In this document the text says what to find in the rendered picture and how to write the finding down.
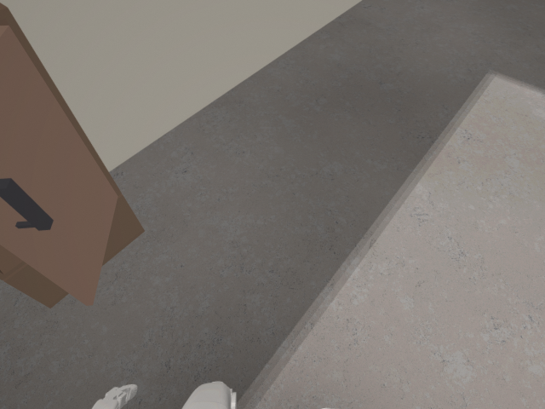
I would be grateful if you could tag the handle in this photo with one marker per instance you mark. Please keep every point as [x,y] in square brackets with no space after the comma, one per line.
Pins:
[17,198]

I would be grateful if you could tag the cupboard door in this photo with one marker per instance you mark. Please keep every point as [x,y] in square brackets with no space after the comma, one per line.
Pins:
[43,153]

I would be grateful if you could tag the robot left hand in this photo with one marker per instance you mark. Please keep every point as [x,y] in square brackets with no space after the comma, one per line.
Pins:
[116,398]

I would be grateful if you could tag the left robot thigh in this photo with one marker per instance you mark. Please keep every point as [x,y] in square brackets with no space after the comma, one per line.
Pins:
[212,396]

